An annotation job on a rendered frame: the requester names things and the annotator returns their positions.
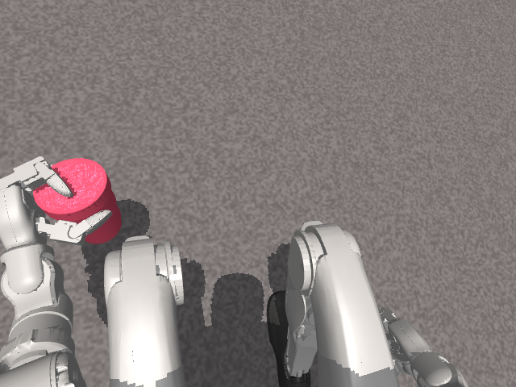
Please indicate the right robot arm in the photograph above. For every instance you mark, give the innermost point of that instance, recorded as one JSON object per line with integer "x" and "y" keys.
{"x": 430, "y": 369}

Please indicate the left robot hand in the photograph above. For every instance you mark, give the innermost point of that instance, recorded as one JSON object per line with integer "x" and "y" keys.
{"x": 21, "y": 219}

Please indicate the left robot arm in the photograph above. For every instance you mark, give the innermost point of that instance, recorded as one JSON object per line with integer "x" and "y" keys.
{"x": 40, "y": 351}

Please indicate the right robot foot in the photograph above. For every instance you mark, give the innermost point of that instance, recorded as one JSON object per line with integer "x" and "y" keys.
{"x": 277, "y": 331}

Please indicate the cup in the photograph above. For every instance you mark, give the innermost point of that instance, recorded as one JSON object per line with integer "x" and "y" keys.
{"x": 92, "y": 193}

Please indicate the right robot hand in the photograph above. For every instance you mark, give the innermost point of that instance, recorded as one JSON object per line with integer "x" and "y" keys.
{"x": 405, "y": 342}

